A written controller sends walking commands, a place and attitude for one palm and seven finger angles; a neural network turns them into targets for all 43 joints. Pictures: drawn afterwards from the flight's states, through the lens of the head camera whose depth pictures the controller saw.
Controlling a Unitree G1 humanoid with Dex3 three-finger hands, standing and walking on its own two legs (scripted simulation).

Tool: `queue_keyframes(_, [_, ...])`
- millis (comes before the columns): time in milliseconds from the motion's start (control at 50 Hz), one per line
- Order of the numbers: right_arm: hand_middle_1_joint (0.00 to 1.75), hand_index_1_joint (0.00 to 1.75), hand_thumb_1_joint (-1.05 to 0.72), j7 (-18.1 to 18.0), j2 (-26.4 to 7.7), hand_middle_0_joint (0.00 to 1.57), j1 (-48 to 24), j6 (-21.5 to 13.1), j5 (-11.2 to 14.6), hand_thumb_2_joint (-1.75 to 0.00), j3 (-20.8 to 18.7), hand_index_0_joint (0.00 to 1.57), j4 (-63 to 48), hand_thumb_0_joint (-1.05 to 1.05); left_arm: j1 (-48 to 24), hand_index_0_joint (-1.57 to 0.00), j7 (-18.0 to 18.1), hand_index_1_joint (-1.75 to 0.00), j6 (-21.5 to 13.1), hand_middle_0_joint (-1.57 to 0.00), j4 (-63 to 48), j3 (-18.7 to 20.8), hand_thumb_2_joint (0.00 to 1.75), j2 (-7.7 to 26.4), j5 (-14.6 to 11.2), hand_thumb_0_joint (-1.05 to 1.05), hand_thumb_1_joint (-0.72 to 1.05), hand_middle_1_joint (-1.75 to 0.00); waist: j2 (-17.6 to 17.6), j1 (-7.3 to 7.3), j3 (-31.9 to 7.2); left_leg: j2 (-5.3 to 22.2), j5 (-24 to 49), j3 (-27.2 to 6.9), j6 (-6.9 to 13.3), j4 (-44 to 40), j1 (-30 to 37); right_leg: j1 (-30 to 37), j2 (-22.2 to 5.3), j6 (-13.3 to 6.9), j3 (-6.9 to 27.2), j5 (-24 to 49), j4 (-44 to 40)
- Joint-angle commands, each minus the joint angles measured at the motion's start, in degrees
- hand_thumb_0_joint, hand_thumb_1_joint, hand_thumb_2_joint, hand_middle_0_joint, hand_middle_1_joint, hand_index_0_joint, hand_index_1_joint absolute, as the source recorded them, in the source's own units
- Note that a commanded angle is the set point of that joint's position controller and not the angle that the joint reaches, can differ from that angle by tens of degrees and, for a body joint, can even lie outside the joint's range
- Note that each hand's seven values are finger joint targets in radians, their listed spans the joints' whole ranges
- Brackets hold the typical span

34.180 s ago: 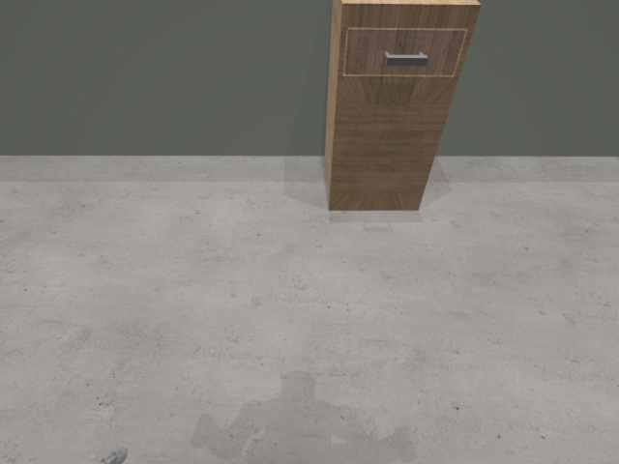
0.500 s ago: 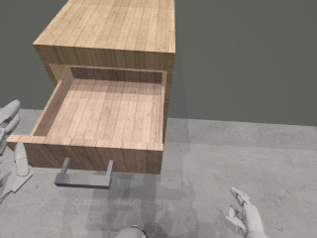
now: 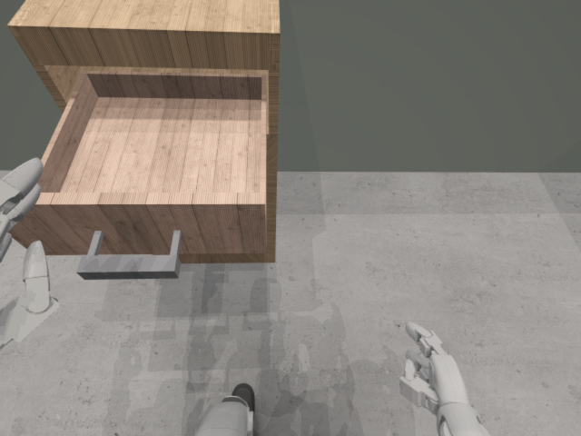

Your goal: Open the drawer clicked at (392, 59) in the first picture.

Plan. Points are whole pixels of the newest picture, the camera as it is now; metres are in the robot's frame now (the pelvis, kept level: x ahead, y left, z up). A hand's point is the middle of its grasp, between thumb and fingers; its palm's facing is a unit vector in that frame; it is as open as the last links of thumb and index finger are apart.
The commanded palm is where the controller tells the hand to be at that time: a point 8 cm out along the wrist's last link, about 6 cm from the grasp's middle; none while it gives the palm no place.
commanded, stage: stop stepping back and stand still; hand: left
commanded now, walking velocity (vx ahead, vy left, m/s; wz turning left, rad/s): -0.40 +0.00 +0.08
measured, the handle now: (134, 252) +0.35 +0.26 -0.02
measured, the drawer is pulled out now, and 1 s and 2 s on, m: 0.30 0.30 0.30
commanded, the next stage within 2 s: let the arm hang, fingers relaxed in 0.74 s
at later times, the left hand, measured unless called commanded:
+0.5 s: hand out of the picture +0.08 +0.23 +0.19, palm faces +0.40 -0.78 -0.48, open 7.4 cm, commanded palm +0.01 +0.28 +0.19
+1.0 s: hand out of the picture +0.06 +0.22 -0.05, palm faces +0.19 -0.91 -0.36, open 7.4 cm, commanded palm none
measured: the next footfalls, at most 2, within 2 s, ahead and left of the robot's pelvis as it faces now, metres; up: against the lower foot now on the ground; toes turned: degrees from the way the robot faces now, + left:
left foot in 0.32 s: -0.08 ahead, +0.11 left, +0.00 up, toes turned +7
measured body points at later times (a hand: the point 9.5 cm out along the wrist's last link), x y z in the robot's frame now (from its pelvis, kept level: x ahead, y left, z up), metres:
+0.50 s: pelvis -0.09 -0.01 +0.01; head -0.08 +0.00 +0.46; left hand +0.05 +0.27 +0.21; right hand +0.11 -0.23 -0.06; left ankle -0.12 +0.11 -0.72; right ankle -0.07 -0.11 -0.72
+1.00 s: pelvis -0.10 -0.01 -0.01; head -0.10 -0.04 +0.44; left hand +0.05 +0.27 -0.02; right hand +0.04 -0.25 -0.13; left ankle -0.12 +0.11 -0.72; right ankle -0.07 -0.11 -0.72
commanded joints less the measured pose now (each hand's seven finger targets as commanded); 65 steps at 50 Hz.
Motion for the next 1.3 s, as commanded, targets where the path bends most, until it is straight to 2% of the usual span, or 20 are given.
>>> queue_keyframes(0, [0.3,0.3,-0.9,-0.8,-9.0,0.2,-1.5,-0.6,1.1,-0.9,-4.2,0.2,-8.1,0.0,5.6,-0.2,0.6,-0.3,-5.8,-0.2,-11.2,11.5,0.9,10.3,-0.4,0.0,0.9,-0.3,-2.6,0.78,-18.5,-1.2,-14.3,0.1,-0.3,9.7,18.5,-0.1,-9.9,-2.8,4.2,21.7,-15.0])
queue_keyframes(20, [0.3,0.3,-0.9,-0.9,-9.0,0.2,0.2,0.0,2.8,-0.9,-5.5,0.2,-8.4,0.0,7.8,-0.2,0.7,-0.3,-4.7,-0.2,-6.8,8.2,0.9,6.4,-0.8,0.0,0.9,-0.3,-13.7,0.06,-17.6,-6.7,-20.3,1.3,-1.8,24.5,14.3,-3.5,-18.2,-5.8,11.1,24.6,-14.6])
queue_keyframes(60, [0.3,0.3,-0.9,-1.7,-8.6,0.2,-2.0,1.2,3.5,-0.9,-5.4,0.2,-8.5,0.0,8.4,-0.2,2.0,-0.3,-2.7,-0.2,-3.1,8.5,0.9,4.9,0.1,0.0,0.9,-0.3,-9.7,-0.8,-12.4,-5.6,-26.1,-4.4,-1.1,41.1,3.0,-3.4,-22.3,-9.7,11.1,35.1,-9.9])
queue_keyframes(100, [0.3,0.3,-0.9,-2.0,-6.3,0.2,-3.7,2.8,2.4,-0.9,-3.6,0.2,-9.4,0.0,7.9,-0.2,2.7,-0.3,-0.9,-0.2,-0.3,7.7,0.9,4.0,1.3,0.0,0.9,-0.3,-4.4,-1.5,-10.9,-3.2,-25.1,-3.8,-0.9,34.0,0.6,0.9,-20.6,-8.7,8.0,36.9,-7.5])
queue_keyframes(240, [0.3,0.3,-0.9,-2.9,-8.9,0.2,-0.6,-0.2,1.1,-0.9,-4.2,0.2,-8.3,0.0,-1.1,-0.2,5.0,-0.3,-2.1,-0.2,-1.7,1.4,0.9,2.3,3.3,0.0,0.9,-0.3,-8.8,-0.74,-7.8,-4.3,-18.6,2.7,2.5,-1.1,12.2,8.3,-18.6,-5.1,10.4,33.0,-6.4])
queue_keyframes(300, [0.3,0.3,-0.9,-2.7,-10.3,0.2,0.3,-1.2,1.3,-0.9,-5.2,0.2,-9.9,0.0,-0.5,-0.2,5.7,-0.3,-2.9,-0.2,-9.1,2.1,0.9,4.1,2.6,0.0,0.9,-0.3,4.1,-0.44,-11.1,2.5,5.5,-1.8,4.2,-9.8,25.4,6.4,-10.7,-0.9,4.2,33.9,5.6])
queue_keyframes(360, [0.3,0.3,-0.9,-1.2,-8.8,0.2,2.5,-1.6,1.5,-0.9,-4.9,0.2,-9.2,0.0,1.2,-0.2,5.5,-0.3,-3.2,-0.2,-12.4,4.9,0.9,6.6,3.3,0.0,0.9,-0.3,13.1,-0.21,-12.6,7.3,27.2,-6.5,5.8,-2.5,34.1,-6.8,-4.9,0.3,-1.9,5.3,5.6])
queue_keyframes(460, [0.3,0.3,-0.9,-1.0,-10.2,0.2,1.0,-1.3,2.1,-0.9,-4.3,0.2,-8.3,0.0,0.6,-0.2,4.8,-0.3,-2.7,-0.2,-5.0,4.9,0.9,3.7,2.1,0.0,0.9,-0.3,5.8,-0.47,-4.3,4.7,-11.0,-4.3,4.7,-5.8,10.3,7.4,-3.6,-0.3,-1.9,8.1,-3.9])
queue_keyframes(520, [0.3,0.3,-0.9,-1.6,-10.1,0.2,1.2,-0.1,2.5,-0.9,-4.6,0.2,-8.6,0.0,-0.3,-0.2,4.3,-0.3,-1.9,-0.2,1.2,3.1,0.9,2.1,1.5,0.0,0.9,-0.3,-2.5,-1.42,-2.2,-0.4,-28.9,-1.7,3.3,-1.2,7.4,2.0,-6.6,-2.4,7.6,-7.3,-9.9])
queue_keyframes(600, [0.3,0.3,-0.9,-2.1,-9.3,0.2,1.0,0.6,2.0,-0.9,-3.9,0.2,-8.1,0.0,-4.7,-0.2,4.1,-0.3,-1.2,-0.2,1.7,1.3,0.9,1.9,1.8,0.0,0.9,-0.3,-6.8,-1.89,-2.2,-2.9,-23.6,1.1,2.8,4.5,14.2,-6.7,-11.3,-5.5,12.4,-14.4,-13.5])
queue_keyframes(700, [0.3,0.3,-0.9,-2.7,-9.3,0.2,-0.4,-0.8,1.2,-0.9,-2.9,0.2,-8.2,0.0,-8.5,-0.2,4.8,-0.3,-1.8,-0.2,-6.6,2.0,0.9,4.4,3.4,0.0,0.9,-0.3,12.1,-0.83,-2.9,7.9,-35.1,-16.1,7.2,-15.8,10.3,-2.3,-2.0,0.0,-0.6,-2.0,6.5])
queue_keyframes(800, [0.3,0.3,-0.9,-1.9,-8.8,0.2,0.7,-2.9,0.8,-0.9,-2.9,0.2,-7.7,0.0,-0.1,-0.2,5.2,-0.3,-2.5,-0.2,-8.8,3.5,0.9,5.2,3.0,0.0,0.9,-0.3,5.9,0.46,-7.3,1.3,-5.3,-5.1,3.7,-3.9,12.1,8.0,-4.4,-1.0,2.3,16.5,-3.2])
queue_keyframes(820, [0.3,0.3,-0.9,2.3,-12.9,0.2,2.6,-2.9,0.1,-0.9,-6.4,0.2,7.5,0.0,-6.9,-0.2,-3.2,-0.3,6.8,-0.2,45.5,-19.2,0.9,-9.9,8.3,0.0,0.9,-0.3,1.1,-1.8,-4.1,-0.5,-6.5,-0.5,1.4,8.3,9.8,-1.2,-11.0,-2.8,2.2,24.8,3.4])
queue_keyframes(880, [0.3,0.3,-0.9,1.9,-7.4,0.2,10.9,3.2,-0.6,-0.9,-4.6,0.2,5.6,0.0,-7.9,-0.2,-5.1,-0.3,11.0,-0.2,48.9,-17.8,0.9,-8.7,7.5,0.0,0.9,-0.3,-3.5,-1.05,-8.9,-2.7,-18.8,0.1,1.1,11.5,13.3,-6.2,-13.9,-5.8,7.4,9.4,-1.3])
queue_keyframes(940, [0.3,0.3,-0.9,1.7,-9.0,0.2,10.7,5.0,-1.3,-0.9,-4.4,0.2,5.2,0.0,-14.5,-0.2,-5.3,-0.3,11.3,-0.2,56.8,-18.6,0.9,-7.7,7.4,0.0,0.9,-0.3,-16.5,-0.79,-5.8,-3.0,-12.4,-1.7,2.4,9.4,12.2,-3.8,-12.7,-5.7,6.3,15.7,-0.9])
queue_keyframes(980, [0.3,0.3,-0.9,1.1,-9.1,0.2,10.2,5.6,-1.4,-0.9,-4.3,0.2,6.9,0.0,-17.4,-0.2,-5.2,-0.3,11.8,-0.2,63.1,-18.9,0.9,-7.3,7.1,0.0,0.9,-0.3,-15.3,-0.55,-4.9,-2.5,-6.5,-2.5,2.5,6.9,14.4,-2.2,-11.8,-4.8,5.7,20.9,-0.7])
queue_keyframes(1040, [0.3,0.3,-0.9,0.4,-9.0,0.2,9.8,5.6,-1.4,-0.9,-3.2,0.2,10.6,0.0,-19.3,-0.2,-4.8,-0.3,12.3,-0.2,72.6,-19.8,0.9,-8.3,6.5,0.0,0.9,-0.3,2.2,0.43,-3.2,1.3,4.8,-7.0,3.7,0.3,15.5,-0.3,-7.2,-2.3,2.9,18.0,2.3])
queue_keyframes(1080, [0.3,0.3,-0.9,-0.2,-8.6,0.2,9.3,5.8,-1.1,-0.9,-2.7,0.2,12.7,0.0,-18.8,-0.2,-4.6,-0.3,12.1,-0.2,79.2,-20.1,0.9,-8.2,6.1,0.0,0.9,-0.3,7.0,1.23,-2.6,1.0,0.7,-6.2,3.6,-1.7,14.0,2.9,-6.5,-2.5,3.7,14.5,-0.6])
queue_keyframes(1180, [0.3,0.3,-0.9,-1.0,-5.8,0.2,12.7,6.4,-1.0,-0.9,-2.6,0.2,17.3,0.0,-18.3,-0.2,-4.4,-0.3,11.8,-0.2,89.1,-20.2,0.9,-10.3,5.8,0.0,0.9,-0.3,9.5,0.59,-4.4,-0.2,-9.4,-4.2,2.6,-3.1,16.9,4.4,-7.5,-3.9,5.1,11.8,-6.3])
queue_keyframes(1280, [0.3,0.3,-0.9,-1.4,-5.5,0.2,15.2,6.7,-0.5,-0.9,-2.6,0.2,20.7,0.0,-18.5,-0.2,-4.5,-0.3,11.6,-0.2,95.6,-21.0,0.9,-11.3,5.6,0.0,0.9,-0.3,3.2,0.5,-3.5,1.1,-8.0,-4.8,2.8,-5.2,18.1,5.3,-7.4,-3.4,4.1,13.6,-8.6])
